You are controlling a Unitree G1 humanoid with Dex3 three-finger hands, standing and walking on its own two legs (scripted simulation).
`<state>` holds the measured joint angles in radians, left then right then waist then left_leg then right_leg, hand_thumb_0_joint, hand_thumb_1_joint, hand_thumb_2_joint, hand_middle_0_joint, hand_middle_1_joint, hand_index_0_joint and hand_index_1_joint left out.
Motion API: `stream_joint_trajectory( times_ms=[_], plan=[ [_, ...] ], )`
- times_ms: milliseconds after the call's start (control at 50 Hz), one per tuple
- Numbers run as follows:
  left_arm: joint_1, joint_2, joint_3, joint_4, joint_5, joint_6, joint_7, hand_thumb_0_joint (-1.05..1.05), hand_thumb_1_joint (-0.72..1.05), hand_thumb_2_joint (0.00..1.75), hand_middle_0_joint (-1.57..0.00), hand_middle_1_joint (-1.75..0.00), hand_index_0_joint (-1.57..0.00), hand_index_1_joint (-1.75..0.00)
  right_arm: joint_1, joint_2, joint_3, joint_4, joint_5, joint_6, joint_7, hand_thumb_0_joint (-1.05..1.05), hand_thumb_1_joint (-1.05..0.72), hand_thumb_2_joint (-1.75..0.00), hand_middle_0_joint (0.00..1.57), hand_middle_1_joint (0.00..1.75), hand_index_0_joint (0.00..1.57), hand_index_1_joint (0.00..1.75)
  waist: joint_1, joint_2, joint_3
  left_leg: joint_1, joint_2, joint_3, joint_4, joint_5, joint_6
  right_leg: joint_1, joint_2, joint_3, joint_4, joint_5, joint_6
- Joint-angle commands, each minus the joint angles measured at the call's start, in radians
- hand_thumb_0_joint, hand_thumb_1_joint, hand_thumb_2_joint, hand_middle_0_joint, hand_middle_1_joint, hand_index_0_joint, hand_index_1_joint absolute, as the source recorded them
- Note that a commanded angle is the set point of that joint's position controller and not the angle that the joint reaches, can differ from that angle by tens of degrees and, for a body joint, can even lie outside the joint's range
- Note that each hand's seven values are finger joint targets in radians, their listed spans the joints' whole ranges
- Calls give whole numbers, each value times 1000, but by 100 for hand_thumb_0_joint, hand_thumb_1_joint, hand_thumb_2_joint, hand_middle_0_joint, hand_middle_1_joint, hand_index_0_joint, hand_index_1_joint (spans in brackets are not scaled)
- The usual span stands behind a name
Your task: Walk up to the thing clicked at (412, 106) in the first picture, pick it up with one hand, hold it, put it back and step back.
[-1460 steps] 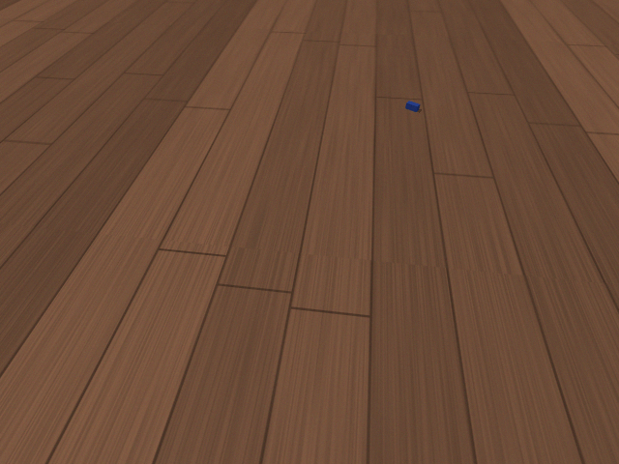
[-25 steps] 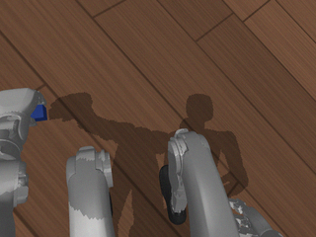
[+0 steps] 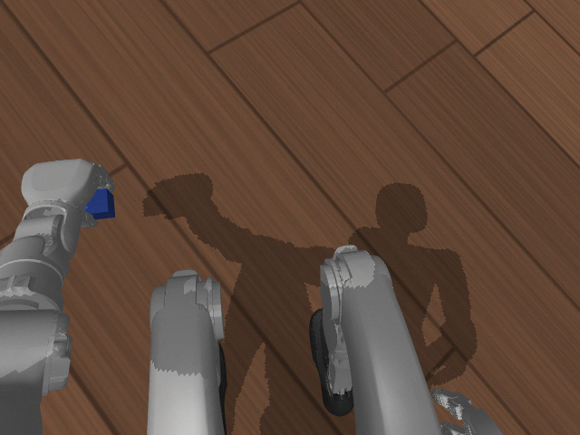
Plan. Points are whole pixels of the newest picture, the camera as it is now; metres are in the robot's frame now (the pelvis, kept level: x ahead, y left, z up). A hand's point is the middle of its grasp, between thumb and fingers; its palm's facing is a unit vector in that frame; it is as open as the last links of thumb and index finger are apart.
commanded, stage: lift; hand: left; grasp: from above
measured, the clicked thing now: (84, 206) +0.45 +0.29 -0.18
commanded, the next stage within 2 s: hold in 1.40 s
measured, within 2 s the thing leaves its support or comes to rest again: neither
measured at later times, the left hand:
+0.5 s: hand (9, 216) +0.38 +0.28 +0.01, palm faces -0.42 -0.06 -0.91, open 6.8 cm
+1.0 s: hand out of the picture +0.36 +0.25 +0.21, palm faces -0.42 -0.08 -0.90, open 6.7 cm
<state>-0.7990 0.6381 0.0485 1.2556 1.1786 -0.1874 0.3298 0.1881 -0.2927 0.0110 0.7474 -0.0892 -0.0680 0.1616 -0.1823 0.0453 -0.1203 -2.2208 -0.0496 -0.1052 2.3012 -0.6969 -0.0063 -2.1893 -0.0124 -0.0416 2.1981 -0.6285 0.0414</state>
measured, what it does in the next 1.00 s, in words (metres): rises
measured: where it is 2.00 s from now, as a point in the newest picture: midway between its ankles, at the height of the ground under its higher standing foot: (273, 397)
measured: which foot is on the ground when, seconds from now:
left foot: down 0.00-1.00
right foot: down 0.00-1.00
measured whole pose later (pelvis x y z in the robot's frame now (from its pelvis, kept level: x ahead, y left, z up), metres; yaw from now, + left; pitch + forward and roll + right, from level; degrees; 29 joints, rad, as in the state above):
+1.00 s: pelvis +0.03 +0.00 +0.29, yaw +3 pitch +18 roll -2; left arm -0.33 0.44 -0.15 0.73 1.01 0.00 0.12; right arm 0.22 -0.24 -0.02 0.71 0.05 -0.01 -0.05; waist -0.07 0.04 -0.16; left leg -1.09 0.01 -0.03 1.30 -0.53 0.00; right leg -1.10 0.01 0.01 1.24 -0.47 0.03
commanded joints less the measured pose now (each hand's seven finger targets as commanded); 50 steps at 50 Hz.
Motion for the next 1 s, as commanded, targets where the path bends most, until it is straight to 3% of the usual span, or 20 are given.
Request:
stream_joint_trajectory(
  times_ms=[0, 200, 220, 280, 300, 360, 400, 460, 480, 640, 660, 700, 760, 800, 840, 980],
  plan=[
    [-242, 266, 46, -240, -29, 4, -15, 0, 87, 26, -125, -18, -126, -17, 177, -235, -97, -57, 26, 4, -24, 0, -90, -90, 20, 30, 20, 30, 19, 198, -699, 526, -3, 69, -343, 165, 36, 413, 25, -72, -252, 171, -83],
    [-99, 209, 23, -454, -93, 24, -100, 0, 91, 29, -126, -23, -128, -21, 136, -212, -117, -127, 65, 37, -59, 0, -90, -90, 20, 30, 20, 30, 53, 155, -686, 609, 5, 56, -493, 99, 42, 525, 30, -53, -386, 118, -76],
    [-98, 184, 6, -482, -102, 28, -107, 0, 90, 29, -125, -24, -127, -22, 137, -204, -117, -127, 69, 40, -64, 0, -91, -90, 20, 30, 20, 30, 46, 147, -683, 622, 5, 60, -503, 109, 42, 540, 29, -49, -407, 128, -74],
    [-63, 194, 12, -553, -110, 39, -123, 0, 90, 28, -124, -25, -127, -22, 130, -198, -122, -138, 79, 46, -78, 0, -91, -90, 20, 30, 20, 30, 63, 148, -716, 687, 6, 68, -544, 148, 39, 611, 31, -40, -451, 153, -74],
    [-25, 191, 18, -559, -116, 48, -126, 0, 91, 28, -124, -24, -127, -22, 123, -195, -124, -141, 83, 49, -83, 0, -90, -90, 20, 30, 20, 30, 72, 139, -701, 709, 9, 60, -567, 145, 38, 614, 29, -41, -465, 150, -72],
    [-20, 164, -5, -612, -122, 65, -137, 0, 90, 30, -126, -23, -127, -21, 105, -183, -124, -147, 90, 55, -97, 0, -90, -90, 20, 30, 20, 30, 62, 145, -676, 775, 15, 50, -623, 148, 33, 648, 29, -38, -509, 156, -71],
    [10, 172, 6, -637, -131, 79, -142, 0, 89, 32, -126, -22, -127, -21, 92, -177, -126, -157, 96, 58, -109, 0, -91, -90, 20, 30, 20, 30, 72, 117, -668, 791, 15, 55, -657, 123, 37, 697, 31, -31, -556, 133, -67],
    [59, 131, -24, -684, -141, 101, -156, 0, 92, 29, -127, -21, -129, -20, 75, -169, -123, -165, 104, 61, -126, 0, -90, -90, 20, 30, 20, 30, 80, 141, -652, 879, 22, 43, -743, 120, 29, 747, 32, -32, -602, 136, -66],
    [71, 133, -14, -705, -150, 108, -160, 0, 92, 30, -128, -20, -129, -19, 66, -171, -124, -167, 108, 62, -133, 0, -90, -90, 20, 30, 20, 30, 86, 125, -642, 904, 25, 29, -772, 108, 28, 759, 30, -32, -619, 128, -64],
    [175, 99, -48, -806, -185, 157, -197, 0, 91, 26, -129, -16, -129, -16, 34, -131, -103, -179, 130, 60, -179, 0, -91, -90, 20, 30, 20, 30, 90, 70, -536, 1055, 32, 50, -958, 92, 32, 992, 43, -3, -839, 105, -57],
    [196, 92, -49, -800, -193, 160, -199, 0, 91, 25, -129, -16, -129, -16, 26, -125, -98, -176, 132, 58, -183, 0, -91, -90, 20, 30, 20, 30, 91, 63, -506, 1069, 33, 52, -984, 81, 32, 1015, 43, 1, -867, 95, -55],
    [178, 41, -93, -802, -196, 162, -201, 0, 91, 25, -129, -16, -129, -16, 27, -115, -93, -167, 134, 47, -194, 0, -91, -90, 20, 30, 20, 30, 75, 51, -471, 1115, 37, 50, -1023, 93, 31, 1048, 46, 6, -910, 103, -56],
    [194, 63, -71, -776, -186, 163, -189, 0, 88, 20, -128, -13, -128, -13, 34, -112, -91, -150, 136, 36, -210, 0, -91, -90, 20, 30, 20, 30, 94, 41, -426, 1182, 38, 55, -1085, 118, 26, 1115, 43, 20, -986, 108, -57],
    [194, 21, -107, -748, -177, 167, -187, 0, 89, 18, -127, -15, -128, -14, 42, -101, -87, -144, 136, 29, -215, 0, -91, -91, 20, 30, 20, 30, 85, 27, -413, 1224, 34, 67, -1105, 180, 25, 1173, 45, 31, -1034, 151, -60],
    [216, 24, -98, -719, -171, 175, -180, 0, 87, 18, -126, -14, -127, -13, 47, -100, -89, -133, 138, 26, -218, 0, -91, -91, 20, 30, 20, 30, 104, 26, -407, 1277, 35, 72, -1147, 233, 21, 1228, 45, 34, -1073, 188, -62],
    [233, -21, -129, -651, -171, 198, -178, 0, 87, 20, -129, -11, -128, -12, 55, -94, -86, -130, 137, 20, -223, 0, -91, -91, 20, 30, 20, 30, 119, 16, -341, 1412, 38, 72, -1294, 290, 16, 1378, 54, 35, -1206, 249, -61]
  ],
)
